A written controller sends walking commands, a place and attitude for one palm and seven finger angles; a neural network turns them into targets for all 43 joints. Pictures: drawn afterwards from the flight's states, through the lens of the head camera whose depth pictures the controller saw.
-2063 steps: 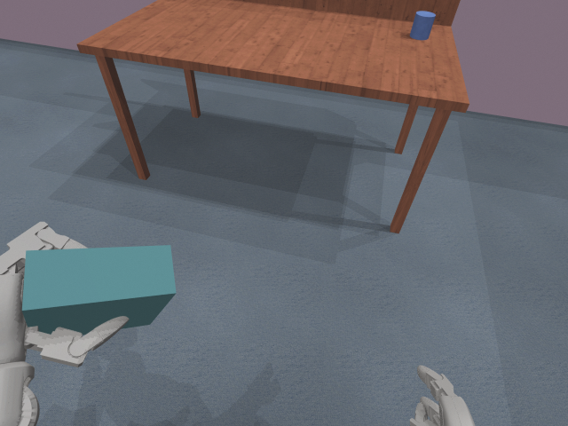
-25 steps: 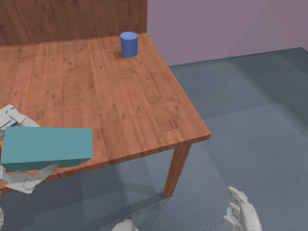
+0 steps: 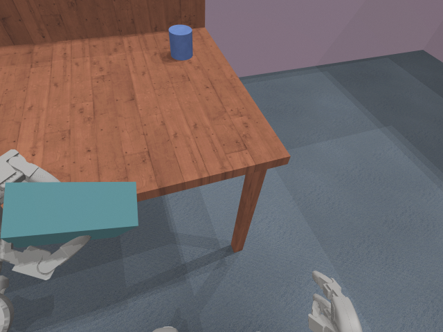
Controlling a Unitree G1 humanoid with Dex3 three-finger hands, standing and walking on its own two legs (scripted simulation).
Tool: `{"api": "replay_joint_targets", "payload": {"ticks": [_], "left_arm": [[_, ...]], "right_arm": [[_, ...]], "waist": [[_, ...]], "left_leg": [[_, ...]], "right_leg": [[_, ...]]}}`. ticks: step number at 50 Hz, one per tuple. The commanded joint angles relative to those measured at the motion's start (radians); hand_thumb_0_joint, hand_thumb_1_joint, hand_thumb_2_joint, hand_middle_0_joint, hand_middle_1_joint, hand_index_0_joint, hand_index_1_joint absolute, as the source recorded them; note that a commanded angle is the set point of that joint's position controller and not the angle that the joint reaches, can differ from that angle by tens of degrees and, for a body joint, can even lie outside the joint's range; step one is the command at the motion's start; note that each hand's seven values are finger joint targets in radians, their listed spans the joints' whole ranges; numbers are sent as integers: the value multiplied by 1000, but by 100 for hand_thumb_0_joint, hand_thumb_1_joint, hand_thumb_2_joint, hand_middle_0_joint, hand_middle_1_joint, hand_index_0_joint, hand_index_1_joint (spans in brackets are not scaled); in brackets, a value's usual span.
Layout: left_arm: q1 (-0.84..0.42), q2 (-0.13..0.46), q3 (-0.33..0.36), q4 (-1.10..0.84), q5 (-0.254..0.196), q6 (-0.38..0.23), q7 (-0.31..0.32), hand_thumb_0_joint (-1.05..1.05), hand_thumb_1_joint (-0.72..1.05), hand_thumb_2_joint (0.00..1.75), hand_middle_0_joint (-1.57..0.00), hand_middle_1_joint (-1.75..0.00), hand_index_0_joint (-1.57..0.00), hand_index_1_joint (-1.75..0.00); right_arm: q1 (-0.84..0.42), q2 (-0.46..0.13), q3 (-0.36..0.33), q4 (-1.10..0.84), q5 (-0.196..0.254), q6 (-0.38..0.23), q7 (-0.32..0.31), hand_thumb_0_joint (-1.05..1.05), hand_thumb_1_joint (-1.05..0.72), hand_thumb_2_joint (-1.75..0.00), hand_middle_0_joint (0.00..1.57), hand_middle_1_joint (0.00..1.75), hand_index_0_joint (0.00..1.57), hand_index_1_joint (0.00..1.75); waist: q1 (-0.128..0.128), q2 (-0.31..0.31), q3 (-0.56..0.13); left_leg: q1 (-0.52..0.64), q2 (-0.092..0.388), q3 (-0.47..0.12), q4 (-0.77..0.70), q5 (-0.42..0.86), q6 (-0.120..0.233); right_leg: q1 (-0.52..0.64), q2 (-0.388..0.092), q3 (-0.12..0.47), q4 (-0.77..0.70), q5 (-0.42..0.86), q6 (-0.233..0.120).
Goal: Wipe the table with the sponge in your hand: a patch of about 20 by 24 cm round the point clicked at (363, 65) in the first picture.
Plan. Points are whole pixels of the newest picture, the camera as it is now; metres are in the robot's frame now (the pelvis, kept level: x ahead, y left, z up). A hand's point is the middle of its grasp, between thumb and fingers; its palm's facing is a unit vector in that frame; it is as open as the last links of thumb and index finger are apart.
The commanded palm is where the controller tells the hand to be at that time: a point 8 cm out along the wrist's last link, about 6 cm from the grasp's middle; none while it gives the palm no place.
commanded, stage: stop stepping back and stand still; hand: left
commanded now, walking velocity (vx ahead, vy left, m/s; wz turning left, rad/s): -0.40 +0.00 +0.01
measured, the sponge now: (91, 215) +0.23 +0.20 +0.16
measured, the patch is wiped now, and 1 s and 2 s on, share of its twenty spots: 1.00 1.00 1.00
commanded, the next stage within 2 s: stand and wait in 1.20 s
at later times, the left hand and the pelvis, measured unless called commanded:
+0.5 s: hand out of the picture +0.06 +0.21 +0.17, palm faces +0.45 -0.79 -0.41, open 9.6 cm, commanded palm +0.01 +0.24 +0.19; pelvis -0.13 -0.05 -0.01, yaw +4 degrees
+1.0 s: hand out of the picture +0.01 +0.17 +0.16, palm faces +0.45 -0.79 -0.42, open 9.6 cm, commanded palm -0.04 +0.21 +0.19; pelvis -0.18 -0.08 +0.00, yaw +3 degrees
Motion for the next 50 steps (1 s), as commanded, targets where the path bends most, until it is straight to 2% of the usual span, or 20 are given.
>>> {"api": "replay_joint_targets", "payload": {"ticks": [1,3,4,7,11,15,18,19,24,25,26,27,30,34,36,39,42,48,49,50], "left_arm": [[-19,136,92,-165,-8,-67,8,0,10,130,-120,-160,-120,-160],[-26,150,83,-160,-5,-84,-4,0,10,130,-120,-160,-120,-160],[8,167,80,-114,-10,-75,-2,0,10,130,-120,-160,-120,-160],[16,207,131,-142,-14,-34,10,0,10,130,-120,-160,-120,-160],[-67,210,117,-108,-9,-22,26,0,10,130,-120,-160,-120,-160],[-22,208,110,-161,-10,-36,27,0,10,130,-120,-160,-120,-160],[5,191,108,-116,-12,-33,32,0,10,130,-120,-160,-120,-160],[-101,184,82,-164,-3,-37,27,0,10,130,-120,-160,-120,-160],[-162,143,57,26,0,-33,-13,0,10,130,-120,-160,-120,-160],[-180,135,34,15,4,-25,-18,0,10,130,-120,-160,-120,-160],[-191,186,55,-19,0,-26,-18,0,10,130,-120,-160,-120,-160],[-217,156,38,-26,1,-46,-30,0,10,130,-120,-160,-120,-160],[-130,197,74,-118,-10,-69,-26,0,10,130,-120,-160,-120,-160],[-52,185,70,-106,-6,-44,11,0,10,130,-120,-160,-120,-160],[-92,182,57,-108,-4,-37,29,0,10,130,-120,-160,-120,-160],[-194,199,81,-128,11,-39,36,0,10,130,-120,-160,-120,-160],[-121,181,80,2,12,-16,15,0,10,130,-120,-160,-120,-160],[-89,125,29,-71,5,-15,19,0,10,130,-120,-160,-120,-160],[-92,144,35,-68,12,-18,17,0,10,130,-120,-160,-120,-160],[-138,180,51,-98,8,-22,16,0,10,130,-120,-160,-120,-160]], "right_arm": [[-69,-178,-64,-141,9,-45,-26,0,-90,-90,20,30,20,30],[-51,-158,-64,-143,21,-40,-28,0,-90,-90,20,30,20,30],[-28,-177,-105,-157,44,-36,-37,0,-90,-90,20,30,20,30],[-69,-141,-57,-164,34,14,-43,0,-90,-90,20,30,20,30],[-102,-156,-50,-126,20,16,-71,0,-90,-90,20,30,20,30],[-49,-186,-64,-132,21,-23,-84,0,-90,-90,20,30,20,30],[-47,-192,-82,-135,36,-44,-86,0,-90,-90,20,30,20,30],[-60,-182,-78,-120,33,-50,-75,0,-90,-90,20,30,20,30],[-49,-211,-67,-80,30,-63,-63,0,-90,-90,20,30,20,30],[-63,-200,-70,-87,31,-52,-68,0,-90,-90,20,30,20,30],[-102,-194,-78,-122,32,-41,-71,0,-90,-90,20,30,20,30],[-80,-212,-89,-95,32,-35,-60,0,-90,-90,20,30,20,30],[-74,-151,-51,-49,21,-1,-40,0,-90,-90,20,30,20,30],[-92,-124,-23,-82,15,0,-74,0,-90,-90,20,30,20,30],[-97,-140,-21,-98,10,-11,-89,0,-90,-90,20,30,20,30],[-104,-187,-39,-122,17,-27,-83,0,-90,-90,20,30,20,30],[-64,-160,-54,-96,45,-35,-45,0,-90,-90,20,30,20,30],[-104,-196,-48,-116,17,-28,-65,0,-90,-90,20,30,20,30],[-107,-185,-57,-120,16,-23,-65,0,-90,-90,20,30,20,30],[-112,-169,-60,-125,21,-19,-61,0,-90,-90,20,30,20,30]], "waist": [[8,208,-171],[-4,-23,-170],[-6,-277,-192],[-41,-84,-218],[-42,-147,-150],[-38,39,-198],[-46,371,-168],[-62,414,-45],[5,70,-3],[0,-147,-20],[-11,-384,-70],[-31,-250,-74],[-43,0,-70],[-33,-114,-153],[-35,-30,-145],[-31,375,-110],[-32,192,-70],[4,140,-62],[9,-53,-53],[-3,-270,-64]], "left_leg": [[38,156,-170,-71,10,98],[23,21,-53,168,-174,38],[-23,-90,-7,443,-307,-3],[-48,-63,-135,693,-271,22],[73,-61,-58,381,-279,59],[200,-67,0,-197,-206,113],[193,163,-190,-315,-81,216],[72,198,-292,-354,-160,269],[-48,63,-87,50,-268,154],[-121,-60,10,330,-357,122],[-230,-138,-8,613,-391,90],[-189,-110,-127,732,-266,75],[-79,-53,-80,608,-132,73],[179,-88,68,149,-212,94],[272,-95,77,-46,-247,113],[205,230,-371,-402,-448,269],[117,212,-310,-366,-430,273],[-101,41,-91,-100,-443,142],[-187,-47,0,209,-376,109],[-251,-105,2,483,-316,76]], "right_leg": [[191,-11,1,-296,214,-3],[170,-106,24,-458,403,-49],[100,-291,235,-486,394,-145],[-8,-361,309,-406,286,-211],[-115,-305,244,-455,-34,-130],[51,-187,166,-277,-13,-74],[-34,18,-80,216,-70,11],[-116,-29,-4,336,-57,-2],[233,-41,-28,-260,126,-29],[297,-104,77,-416,134,-62],[251,-337,526,-593,-104,-157],[138,-370,616,-645,-212,-152],[-61,-315,397,-592,-305,-179],[-82,-252,197,-573,-335,-130],[-70,-221,179,-499,-332,-124],[-141,26,-45,285,-134,-16],[-248,-65,55,498,-18,-23],[317,-7,-111,-305,42,-43],[339,-131,96,-439,7,-103],[295,-359,489,-593,-6,-197]]}}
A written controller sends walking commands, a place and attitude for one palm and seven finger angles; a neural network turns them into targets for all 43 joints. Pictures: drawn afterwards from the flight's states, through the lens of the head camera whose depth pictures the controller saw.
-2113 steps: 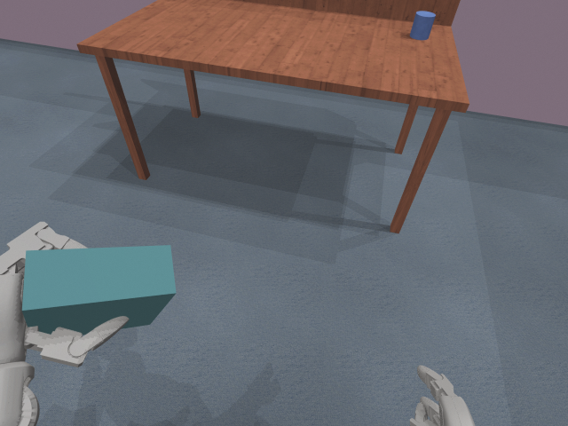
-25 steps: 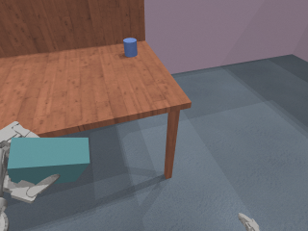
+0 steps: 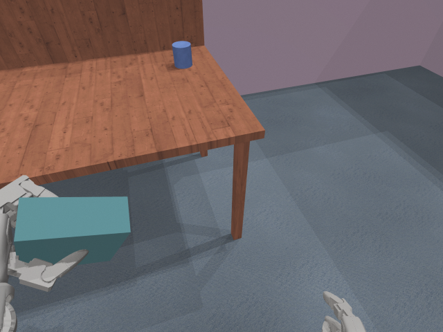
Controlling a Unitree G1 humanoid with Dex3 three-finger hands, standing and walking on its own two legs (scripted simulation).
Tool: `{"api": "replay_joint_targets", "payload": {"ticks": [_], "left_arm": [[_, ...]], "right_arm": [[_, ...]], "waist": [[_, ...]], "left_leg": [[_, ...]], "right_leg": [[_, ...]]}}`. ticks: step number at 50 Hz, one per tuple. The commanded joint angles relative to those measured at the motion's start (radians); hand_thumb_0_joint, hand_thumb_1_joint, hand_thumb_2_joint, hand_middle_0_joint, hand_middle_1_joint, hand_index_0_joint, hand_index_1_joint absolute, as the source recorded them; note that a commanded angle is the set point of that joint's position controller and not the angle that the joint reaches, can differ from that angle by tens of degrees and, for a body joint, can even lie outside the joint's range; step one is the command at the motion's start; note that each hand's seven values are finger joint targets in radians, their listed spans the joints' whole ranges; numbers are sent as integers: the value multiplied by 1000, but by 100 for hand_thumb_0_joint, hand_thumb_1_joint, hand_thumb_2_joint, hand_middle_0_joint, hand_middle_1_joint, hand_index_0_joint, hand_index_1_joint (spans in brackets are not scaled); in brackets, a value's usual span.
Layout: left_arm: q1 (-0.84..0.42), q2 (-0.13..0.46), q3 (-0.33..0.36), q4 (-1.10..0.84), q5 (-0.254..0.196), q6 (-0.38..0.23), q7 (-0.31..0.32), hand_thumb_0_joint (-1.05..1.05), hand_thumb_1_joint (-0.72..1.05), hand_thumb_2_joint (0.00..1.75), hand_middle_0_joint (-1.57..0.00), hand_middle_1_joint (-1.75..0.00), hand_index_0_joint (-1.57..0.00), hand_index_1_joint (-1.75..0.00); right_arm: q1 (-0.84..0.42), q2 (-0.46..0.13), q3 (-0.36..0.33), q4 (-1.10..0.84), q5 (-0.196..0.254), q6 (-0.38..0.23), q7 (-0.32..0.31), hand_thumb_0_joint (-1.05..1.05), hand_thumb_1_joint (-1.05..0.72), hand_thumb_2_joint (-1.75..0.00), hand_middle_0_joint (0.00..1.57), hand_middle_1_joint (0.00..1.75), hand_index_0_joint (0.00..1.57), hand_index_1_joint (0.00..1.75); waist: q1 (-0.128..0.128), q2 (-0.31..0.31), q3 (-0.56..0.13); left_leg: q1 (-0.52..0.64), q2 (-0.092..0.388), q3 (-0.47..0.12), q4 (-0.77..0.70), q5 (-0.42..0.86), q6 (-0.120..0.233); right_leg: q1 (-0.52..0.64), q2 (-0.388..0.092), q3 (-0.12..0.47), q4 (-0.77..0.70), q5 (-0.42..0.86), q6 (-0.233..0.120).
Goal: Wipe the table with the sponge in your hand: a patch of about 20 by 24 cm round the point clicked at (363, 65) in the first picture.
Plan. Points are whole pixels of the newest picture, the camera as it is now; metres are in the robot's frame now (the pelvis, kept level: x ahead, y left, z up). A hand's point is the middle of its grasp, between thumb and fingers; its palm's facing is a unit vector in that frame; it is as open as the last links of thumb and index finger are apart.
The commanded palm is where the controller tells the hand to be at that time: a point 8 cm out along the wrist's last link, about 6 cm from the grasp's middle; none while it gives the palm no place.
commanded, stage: stop stepping back and stand still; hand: left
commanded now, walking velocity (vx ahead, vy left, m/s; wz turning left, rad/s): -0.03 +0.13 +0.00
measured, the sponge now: (88, 233) +0.22 +0.21 +0.14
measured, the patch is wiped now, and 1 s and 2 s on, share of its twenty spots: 1.00 1.00 1.00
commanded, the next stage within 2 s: stand and wait in 0.20 s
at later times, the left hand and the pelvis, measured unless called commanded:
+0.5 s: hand (59, 211) +0.24 +0.24 +0.17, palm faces +0.37 -0.85 -0.37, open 9.6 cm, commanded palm +0.19 +0.29 +0.19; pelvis +0.03 +0.01 +0.01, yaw +0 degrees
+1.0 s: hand (49, 208) +0.24 +0.26 +0.17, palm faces +0.37 -0.86 -0.35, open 9.7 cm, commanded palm +0.20 +0.30 +0.19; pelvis +0.03 +0.02 +0.02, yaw -1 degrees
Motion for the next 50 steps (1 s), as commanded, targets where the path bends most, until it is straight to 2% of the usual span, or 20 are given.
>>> {"api": "replay_joint_targets", "payload": {"ticks": [1,2,3,4,5,7,8,10,11,12,13,16,18,21,23,26,28,31,37,50], "left_arm": [[-214,177,84,-312,-15,-95,12,0,10,130,-120,-160,-120,-160],[-233,206,108,-351,-12,-102,11,0,10,130,-120,-160,-120,-160],[-203,211,121,-353,-22,-111,13,0,10,130,-120,-160,-120,-160],[-148,204,129,-325,-23,-113,17,0,10,130,-120,-160,-120,-160],[-117,190,122,-316,-22,-112,22,0,10,130,-120,-160,-120,-160],[-66,157,103,-285,-22,-108,35,0,10,130,-120,-160,-120,-160],[-56,163,107,-278,-22,-112,41,0,10,130,-120,-160,-120,-160],[-59,145,97,-292,-27,-115,48,0,10,130,-120,-160,-120,-160],[-57,145,103,-297,-22,-112,50,0,10,130,-120,-160,-120,-160],[-24,149,105,-247,-31,-109,46,0,10,130,-120,-160,-120,-160],[-16,143,106,-235,-20,-102,44,0,10,130,-120,-160,-120,-160],[-33,141,90,-251,-20,-101,37,0,10,130,-120,-160,-120,-160],[-63,145,81,-264,-23,-100,36,0,10,130,-120,-160,-120,-160],[-66,148,84,-299,-22,-102,40,0,10,130,-120,-160,-120,-160],[-67,147,83,-293,-20,-98,39,0,10,130,-120,-160,-120,-160],[-67,142,85,-274,-24,-92,39,0,10,130,-120,-160,-120,-160],[-65,134,78,-265,-26,-87,35,0,10,130,-120,-160,-120,-160],[-68,132,75,-268,-28,-85,34,0,10,130,-120,-160,-120,-160],[-81,133,67,-270,-28,-75,33,0,10,130,-120,-160,-120,-160],[-88,125,59,-248,-28,-73,38,0,10,130,-120,-160,-120,-160]], "right_arm": [[-152,-132,-78,-136,3,-54,-10,0,-90,-90,20,30,20,30],[-154,-141,-91,-124,9,-55,-4,0,-90,-90,20,30,20,30],[-150,-137,-88,-117,7,-50,-7,0,-90,-90,20,30,20,30],[-137,-123,-77,-109,4,-36,-8,0,-90,-90,20,30,20,30],[-148,-112,-70,-120,4,-24,-11,0,-90,-90,20,30,20,30],[-176,-107,-67,-136,1,-17,-28,0,-90,-90,20,30,20,30],[-173,-114,-64,-138,-1,-16,-34,0,-90,-90,20,30,20,30],[-179,-157,-82,-160,-4,-23,-40,0,-90,-90,20,30,20,30],[-178,-170,-85,-170,2,-25,-38,0,-90,-90,20,30,20,30],[-169,-167,-88,-168,16,-24,-39,0,-90,-90,20,30,20,30],[-164,-143,-75,-161,14,-25,-39,0,-90,-90,20,30,20,30],[-166,-142,-81,-158,6,-36,-30,0,-90,-90,20,30,20,30],[-169,-142,-79,-148,3,-40,-27,0,-90,-90,20,30,20,30],[-171,-146,-82,-154,1,-39,-28,0,-90,-90,20,30,20,30],[-179,-143,-75,-157,1,-32,-29,0,-90,-90,20,30,20,30],[-182,-144,-74,-166,3,-20,-27,0,-90,-90,20,30,20,30],[-185,-141,-70,-169,3,-11,-27,0,-90,-90,20,30,20,30],[-186,-140,-69,-174,1,-5,-25,0,-90,-90,20,30,20,30],[-196,-142,-63,-183,-1,-1,-29,0,-90,-90,20,30,20,30],[-198,-141,-63,-175,-2,5,-31,0,-90,-90,20,30,20,30]], "waist": [[5,-215,-24],[-7,-141,-38],[-5,-65,-23],[-10,-38,-20],[-7,-68,-18],[-7,-66,-7],[-5,-12,-15],[9,140,-3],[20,152,-24],[19,121,-39],[9,123,-14],[3,-43,-22],[0,-68,-43],[8,23,-92],[13,66,-81],[15,50,-86],[15,81,-75],[15,58,-97],[15,84,-77],[16,49,-61]], "left_leg": [[-310,-26,-99,512,-83,7],[-273,-9,-136,516,-60,-2],[-227,19,-150,442,-49,3],[-144,29,-128,324,-36,9],[-54,28,-96,195,-27,16],[118,6,-41,-56,13,28],[165,-20,-14,-138,14,29],[129,88,-216,-269,-60,85],[92,123,-258,-281,-15,95],[39,129,-269,-298,-102,87],[-9,87,-216,-293,-103,70],[26,18,-107,-130,102,32],[66,13,-87,-118,196,17],[138,34,-94,-164,332,19],[160,59,-123,-194,382,26],[155,63,-122,-205,386,24],[149,63,-121,-217,369,22],[158,58,-111,-217,369,17],[147,57,-114,-246,322,14],[117,37,-103,-251,213,8]], "right_leg": [[175,-350,562,-459,29,-175],[147,-341,546,-427,102,-182],[99,-346,466,-396,110,-183],[47,-314,368,-376,83,-158],[-2,-282,292,-366,22,-132],[-64,-227,205,-322,-95,-98],[-57,-175,173,-288,-121,-73],[-46,-55,113,-159,-85,-17],[9,-8,60,-113,22,8],[53,-2,59,-126,-3,24],[89,-3,59,-155,20,20],[109,-88,174,-267,151,-13],[130,-127,192,-268,259,-30],[170,-90,135,-211,400,-13],[150,-49,94,-191,373,3],[167,-30,78,-198,368,9],[165,-28,80,-206,359,8],[181,-28,81,-214,379,7],[170,-19,73,-223,345,9],[167,-28,92,-272,285,5]]}}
